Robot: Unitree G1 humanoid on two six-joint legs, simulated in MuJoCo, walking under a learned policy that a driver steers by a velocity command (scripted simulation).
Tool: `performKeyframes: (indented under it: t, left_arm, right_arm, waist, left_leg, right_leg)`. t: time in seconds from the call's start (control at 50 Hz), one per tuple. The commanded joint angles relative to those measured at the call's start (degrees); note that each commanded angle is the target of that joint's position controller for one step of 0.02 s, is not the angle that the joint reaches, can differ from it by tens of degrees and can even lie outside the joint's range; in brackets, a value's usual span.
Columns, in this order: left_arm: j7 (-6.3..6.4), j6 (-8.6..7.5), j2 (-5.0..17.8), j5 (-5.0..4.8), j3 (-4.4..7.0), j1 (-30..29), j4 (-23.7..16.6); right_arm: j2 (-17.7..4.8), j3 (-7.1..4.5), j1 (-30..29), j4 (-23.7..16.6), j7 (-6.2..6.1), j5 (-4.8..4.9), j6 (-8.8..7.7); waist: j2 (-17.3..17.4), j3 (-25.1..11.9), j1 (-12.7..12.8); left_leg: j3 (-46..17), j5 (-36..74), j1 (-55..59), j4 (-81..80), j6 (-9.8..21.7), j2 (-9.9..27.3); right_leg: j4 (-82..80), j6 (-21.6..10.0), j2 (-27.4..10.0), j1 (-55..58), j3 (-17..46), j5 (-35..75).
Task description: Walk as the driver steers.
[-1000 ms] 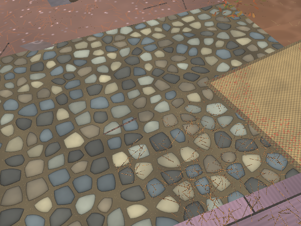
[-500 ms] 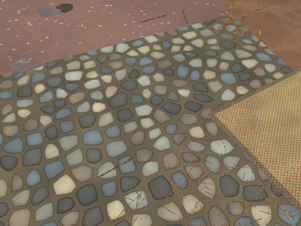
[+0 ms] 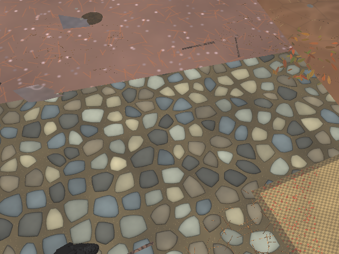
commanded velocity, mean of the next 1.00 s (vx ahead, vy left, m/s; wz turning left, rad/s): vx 0.50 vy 0.00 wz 0.55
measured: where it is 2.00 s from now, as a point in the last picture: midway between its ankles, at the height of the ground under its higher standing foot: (79, 162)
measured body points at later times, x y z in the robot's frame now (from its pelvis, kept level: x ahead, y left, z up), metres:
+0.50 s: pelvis +0.27 +0.07 -0.01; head +0.31 +0.08 +0.44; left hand +0.19 +0.32 -0.15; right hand +0.54 -0.10 -0.10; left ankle +0.35 +0.14 -0.72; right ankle +0.10 -0.09 -0.67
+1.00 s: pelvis +0.54 +0.15 +0.00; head +0.57 +0.17 +0.45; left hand +0.63 +0.46 -0.07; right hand +0.66 -0.11 -0.12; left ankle +0.35 +0.14 -0.72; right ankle +0.71 +0.13 -0.72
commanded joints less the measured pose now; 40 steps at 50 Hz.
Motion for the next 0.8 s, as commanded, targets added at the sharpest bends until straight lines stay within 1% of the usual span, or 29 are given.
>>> performKeyframes:
  t: [0.02,0.04,0.06,0.08,0.1,0.12,0.16,0.18,0.24,0.28,0.32,0.34,0.38,0.4,0.42,0.44,0.46,0.48,0.5,0.52,0.54,0.56,0.58,0.6,0.62,0.64,0.68,0.72,0.8]
  left_arm:
    - [0.39,-0.23,5.61,-0.76,2.64,11.37,-0.72]
    - [0.26,-0.66,4.55,-0.76,2.28,10.80,0.01]
    - [0.54,-1.13,4.14,-1.04,2.06,11.89,1.01]
    - [0.62,-1.52,4.34,-1.30,2.11,12.26,1.64]
    - [0.52,-2.06,4.55,-1.55,2.22,13.37,2.12]
    - [0.36,-2.49,5.02,-1.88,2.31,14.41,2.66]
    - [0.10,-2.84,6.16,-2.08,2.61,15.70,3.35]
    - [-0.04,-2.85,6.48,-1.91,2.67,16.33,3.77]
    - [-0.38,-2.65,7.00,-1.47,2.69,16.55,4.28]
    - [-0.13,-2.57,8.38,-1.56,2.97,17.81,4.67]
    - [0.29,-2.14,9.93,-1.64,3.39,19.63,5.39]
    - [0.71,-1.56,10.38,-1.82,3.50,20.38,5.86]
    - [1.29,-0.58,11.50,-1.69,3.64,21.48,6.45]
    - [1.56,-0.03,12.63,-1.60,3.88,21.65,6.64]
    - [1.72,0.70,13.78,-1.45,4.16,21.54,6.65]
    - [1.77,1.38,14.62,-1.61,4.36,20.95,6.20]
    - [1.67,1.56,13.81,-1.41,4.13,20.45,4.74]
    - [0.74,1.48,5.65,-1.67,2.37,22.87,0.94]
    - [0.21,1.17,9.57,-1.68,3.03,17.83,-2.28]
    - [-0.13,0.66,9.54,-1.92,2.96,12.26,-3.89]
    - [-0.13,-0.08,9.01,-2.02,2.36,12.05,-3.71]
    - [-0.02,-0.01,9.00,-1.46,2.36,12.88,-2.94]
    - [-0.15,1.04,8.97,-0.41,2.33,14.63,-2.62]
    - [-0.35,2.20,8.85,0.19,2.27,16.13,-2.04]
    - [-0.54,3.10,8.58,0.46,2.20,16.10,-2.09]
    - [-0.72,3.65,8.00,0.41,2.04,15.39,-2.31]
    - [-0.92,4.13,7.44,0.32,1.74,11.44,-3.49]
    - [-0.94,4.24,7.68,0.17,1.69,6.36,-4.86]
    - [-1.10,3.97,7.83,-0.13,1.38,-1.32,-6.74]
  right_arm:
    - [-5.99,-1.51,-3.01,-6.93,0.20,-0.54,-0.17]
    - [-5.07,-1.53,-4.76,-7.47,0.62,-0.79,0.17]
    - [-4.81,-1.67,-5.88,-8.19,1.15,-1.92,0.95]
    - [-3.87,-1.55,-4.82,-8.11,1.67,-2.38,1.84]
    - [-3.31,-1.57,-4.78,-8.48,2.03,-2.61,2.54]
    - [-3.14,-1.56,-5.93,-9.25,2.37,-2.74,3.03]
    - [-2.92,-1.43,-9.79,-11.32,3.07,-2.83,3.58]
    - [-3.11,-1.38,-12.32,-12.40,3.44,-3.04,3.72]
    - [-2.84,-0.79,-18.48,-14.94,4.51,-2.66,3.59]
    - [-2.54,-0.30,-22.87,-16.67,5.18,-2.50,3.35]
    - [-2.99,-0.24,-25.63,-18.03,5.63,-2.60,3.28]
    - [-3.32,-0.28,-26.88,-18.52,5.35,-2.66,3.33]
    - [-4.17,-0.65,-26.48,-19.21,4.81,-3.00,3.44]
    - [-4.83,-1.00,-24.67,-19.07,4.47,-3.17,3.52]
    - [-5.84,-1.55,-20.41,-18.17,4.15,-3.26,3.39]
    - [-7.10,-2.36,-12.98,-16.10,3.69,-3.55,2.91]
    - [-10.59,-3.79,-3.75,-13.36,2.80,-4.18,2.61]
    - [-16.85,-5.10,-5.16,-14.18,2.00,-4.05,2.50]
    - [-18.34,-5.68,-2.30,-15.92,1.71,-2.14,3.25]
    - [-16.43,-5.32,-4.06,-14.90,1.16,-1.85,3.66]
    - [-13.49,-4.47,-6.33,-14.38,0.84,-1.23,3.48]
    - [-11.38,-3.75,-8.68,-14.25,0.82,-1.16,3.08]
    - [-9.96,-3.20,-10.37,-14.47,0.83,-0.81,2.69]
    - [-9.23,-2.78,-11.16,-14.63,1.01,-0.72,2.22]
    - [-9.32,-2.70,-10.54,-14.28,1.21,-0.66,1.64]
    - [-9.99,-2.81,-9.63,-13.70,1.31,-0.71,1.32]
    - [-11.24,-3.09,-7.41,-12.96,1.27,-0.88,1.15]
    - [-11.42,-3.11,-4.98,-12.23,1.24,-0.79,1.23]
    - [-11.87,-3.26,-0.50,-11.03,1.05,-0.68,1.24]
  waist:
    - [-0.85,-9.73,6.40]
    - [-0.28,-5.83,5.23]
    - [-1.88,-3.64,4.41]
    - [-3.24,-2.92,3.40]
    - [-4.01,-2.72,3.01]
    - [-4.51,-2.41,2.82]
    - [-4.85,-1.11,2.93]
    - [-4.88,0.01,3.14]
    - [-5.10,1.68,3.92]
    - [-5.09,2.15,5.22]
    - [-4.72,2.77,6.06]
    - [-5.12,2.99,6.42]
    - [-5.78,1.41,5.79]
    - [-6.74,-0.27,4.78]
    - [-7.11,-2.98,2.75]
    - [-6.07,-7.16,-0.62]
    - [-1.89,-12.95,-4.51]
    - [10.83,-16.91,0.49]
    - [8.93,-22.34,-2.86]
    - [3.64,-14.50,-2.24]
    - [0.95,-8.69,-0.16]
    - [-1.81,-5.79,2.77]
    - [-1.52,-4.73,4.99]
    - [-0.87,-5.07,6.09]
    - [-0.81,-5.23,6.38]
    - [-0.67,-4.77,6.38]
    - [0.15,-3.26,5.25]
    - [1.31,-1.63,3.47]
    - [2.41,-1.08,0.26]
  left_leg:
    - [-2.44,5.51,-27.71,22.10,0.02,4.69]
    - [-2.23,7.39,-26.63,19.58,-0.39,6.12]
    - [-1.94,7.85,-26.00,18.05,-0.97,7.11]
    - [-1.49,8.53,-24.84,17.68,-1.46,7.47]
    - [-1.04,9.09,-25.15,17.15,-1.75,7.52]
    - [-0.59,9.89,-26.65,17.09,-1.96,7.69]
    - [-0.01,13.52,-30.44,15.50,-2.57,8.47]
    - [0.37,15.88,-32.11,13.75,-2.77,8.71]
    - [3.00,23.43,-30.62,1.78,-2.90,8.41]
    - [5.81,26.58,-27.23,-6.65,-2.06,7.99]
    - [7.94,25.49,-25.92,-11.63,-0.76,7.47]
    - [8.65,23.91,-26.13,-13.26,-0.17,7.02]
    - [10.80,18.73,-23.13,-15.68,1.81,4.14]
    - [11.74,15.25,-20.37,-16.19,3.01,2.12]
    - [12.05,12.08,-15.63,-17.12,4.36,-0.08]
    - [11.26,12.21,-6.33,-20.74,5.80,-1.99]
    - [4.32,9.76,8.43,-22.74,7.93,1.62]
    - [-22.31,8.81,24.41,-24.68,13.47,18.93]
    - [-44.18,10.92,29.11,-34.01,19.16,24.06]
    - [-33.76,15.09,25.32,-34.94,17.12,22.15]
    - [-26.66,22.01,16.73,-35.24,15.14,20.33]
    - [-21.54,27.85,9.58,-35.90,12.51,16.92]
    - [-17.92,32.61,4.36,-36.63,11.64,14.57]
    - [-15.63,35.34,1.64,-37.24,11.19,13.30]
    - [-14.80,37.01,0.33,-37.55,11.22,12.42]
    - [-13.81,36.77,-0.80,-38.26,11.10,11.47]
    - [-13.59,33.14,-1.36,-39.90,10.35,10.27]
    - [-14.17,30.47,0.17,-40.62,9.22,9.56]
    - [-15.70,31.95,5.72,-38.73,7.53,9.34]
  right_leg:
    - [-16.21,-9.96,-23.44,29.42,30.34,-6.65]
    - [-18.37,-7.61,-20.85,24.07,23.88,-2.88]
    - [-19.55,-6.51,-19.06,20.69,19.50,0.66]
    - [-20.50,-5.59,-17.89,18.55,15.87,4.04]
    - [-20.98,-5.25,-17.36,18.19,13.44,7.27]
    - [-21.47,-5.18,-17.24,18.28,11.08,10.64]
    - [-22.60,-4.99,-16.93,18.59,6.91,13.57]
    - [-23.00,-4.83,-16.36,18.65,4.76,15.09]
    - [-23.34,-3.61,-13.84,17.91,-1.77,17.08]
    - [-23.94,-2.96,-14.28,18.75,-4.10,17.97]
    - [-23.42,-2.53,-15.71,22.63,-5.46,20.38]
    - [-21.94,-2.17,-16.27,25.37,-6.51,23.77]
    - [-16.18,-1.45,-17.08,29.85,-8.37,37.91]
    - [-11.43,-1.19,-17.43,31.62,-9.12,46.13]
    - [-3.86,-1.18,-17.57,32.29,-9.64,51.20]
    - [7.14,-0.61,-17.09,29.40,-10.30,47.95]
    - [22.74,0.99,-15.61,18.96,-10.55,33.07]
    - [41.26,3.74,-7.59,-4.14,-9.29,-17.31]
    - [52.45,5.26,-0.48,-14.91,2.64,-23.65]
    - [52.12,4.67,-4.50,-20.84,6.41,-16.48]
    - [47.02,4.60,-6.67,-18.89,5.94,-11.63]
    - [42.08,4.78,-8.32,-14.64,6.23,-10.31]
    - [39.45,5.34,-8.99,-10.69,6.47,-11.01]
    - [37.53,5.82,-9.25,-8.02,6.45,-11.43]
    - [35.95,6.29,-9.02,-7.33,6.03,-11.72]
    - [33.89,6.67,-8.91,-7.69,5.60,-10.47]
    - [29.58,7.26,-8.67,-10.37,5.05,-5.92]
    - [24.16,7.76,-8.47,-13.74,5.19,-0.99]
    - [15.37,7.77,-6.79,-16.56,5.85,6.11]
